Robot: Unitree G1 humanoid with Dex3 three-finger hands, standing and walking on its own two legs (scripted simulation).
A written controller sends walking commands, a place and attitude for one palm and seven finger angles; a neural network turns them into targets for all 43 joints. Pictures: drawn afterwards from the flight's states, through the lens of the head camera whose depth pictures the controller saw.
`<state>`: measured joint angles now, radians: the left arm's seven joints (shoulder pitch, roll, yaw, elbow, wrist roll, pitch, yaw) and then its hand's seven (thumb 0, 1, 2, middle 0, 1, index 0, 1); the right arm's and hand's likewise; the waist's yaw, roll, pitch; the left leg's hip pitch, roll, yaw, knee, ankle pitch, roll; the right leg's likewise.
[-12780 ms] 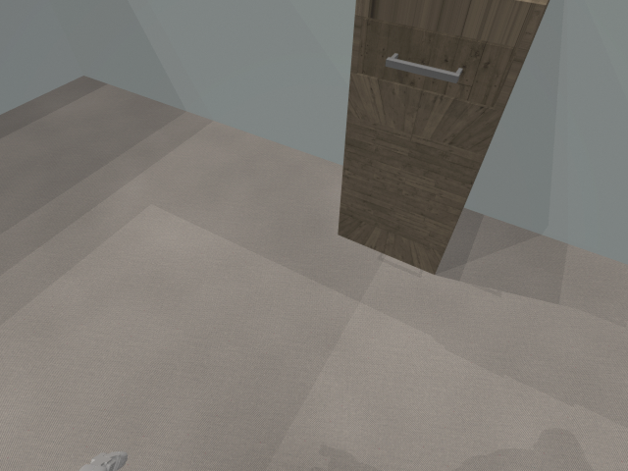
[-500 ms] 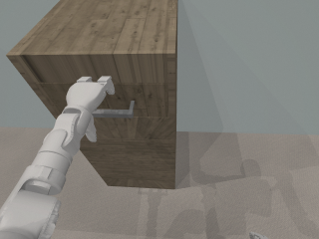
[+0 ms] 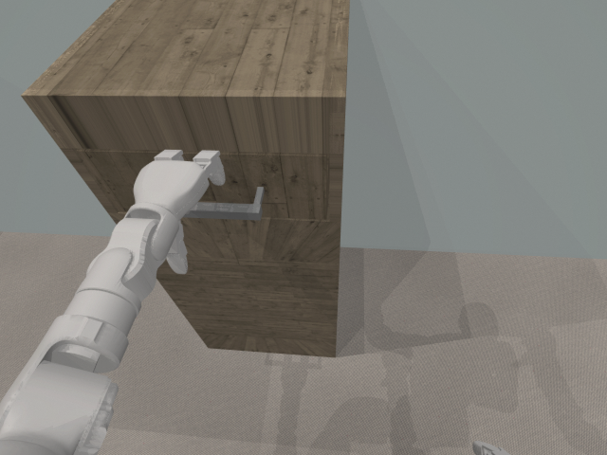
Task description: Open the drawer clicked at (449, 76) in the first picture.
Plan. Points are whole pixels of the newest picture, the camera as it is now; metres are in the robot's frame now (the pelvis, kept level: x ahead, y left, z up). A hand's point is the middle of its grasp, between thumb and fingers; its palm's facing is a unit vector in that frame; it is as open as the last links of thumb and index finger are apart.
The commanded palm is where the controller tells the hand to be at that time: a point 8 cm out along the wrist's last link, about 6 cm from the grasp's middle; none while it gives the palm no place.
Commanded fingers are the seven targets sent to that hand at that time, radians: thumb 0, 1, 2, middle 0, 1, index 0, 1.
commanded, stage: lower the fingers behind the handle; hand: left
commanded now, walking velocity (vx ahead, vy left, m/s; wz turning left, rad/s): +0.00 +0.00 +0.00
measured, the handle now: (204, 200) +0.48 +0.19 +0.04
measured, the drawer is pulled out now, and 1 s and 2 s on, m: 0.00 0.00 0.00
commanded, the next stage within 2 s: close the thumb around the handle in 1.38 s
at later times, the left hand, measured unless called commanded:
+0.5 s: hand (189, 222) +0.43 +0.20 +0.05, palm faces -0.07 -0.03 -1.00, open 13.8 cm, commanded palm +0.41 +0.21 +0.11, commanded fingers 0.00 -0.50 0.30 -0.30 -1.20 -0.30 -1.20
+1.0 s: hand (196, 234) +0.43 +0.20 +0.01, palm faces -0.06 -0.03 -1.00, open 13.8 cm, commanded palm +0.41 +0.20 +0.07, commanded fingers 0.00 -0.50 0.30 -0.30 -1.20 -0.30 -1.20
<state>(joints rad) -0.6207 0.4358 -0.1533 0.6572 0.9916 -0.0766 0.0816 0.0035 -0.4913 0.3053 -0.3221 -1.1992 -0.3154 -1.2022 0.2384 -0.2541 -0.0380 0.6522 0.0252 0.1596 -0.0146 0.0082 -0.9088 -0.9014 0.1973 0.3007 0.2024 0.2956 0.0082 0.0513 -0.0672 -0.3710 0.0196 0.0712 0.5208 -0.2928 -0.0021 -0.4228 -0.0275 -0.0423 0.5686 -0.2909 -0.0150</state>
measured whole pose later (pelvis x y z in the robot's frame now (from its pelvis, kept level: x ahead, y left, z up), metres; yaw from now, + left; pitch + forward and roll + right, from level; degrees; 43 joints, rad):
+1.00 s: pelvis +0.00 +0.01 -0.01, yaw +0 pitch +14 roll +0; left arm -0.64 0.41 -0.10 0.85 1.07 -0.12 0.27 0.00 -0.49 0.31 -0.32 -1.20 -0.32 -1.20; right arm 0.30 -0.25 -0.07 0.68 0.00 0.15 -0.02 0.01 -0.91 -0.90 0.20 0.30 0.20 0.30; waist -0.04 0.04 -0.11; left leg -0.56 0.03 0.07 0.67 -0.35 0.01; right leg -0.60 -0.02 -0.04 0.67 -0.32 -0.01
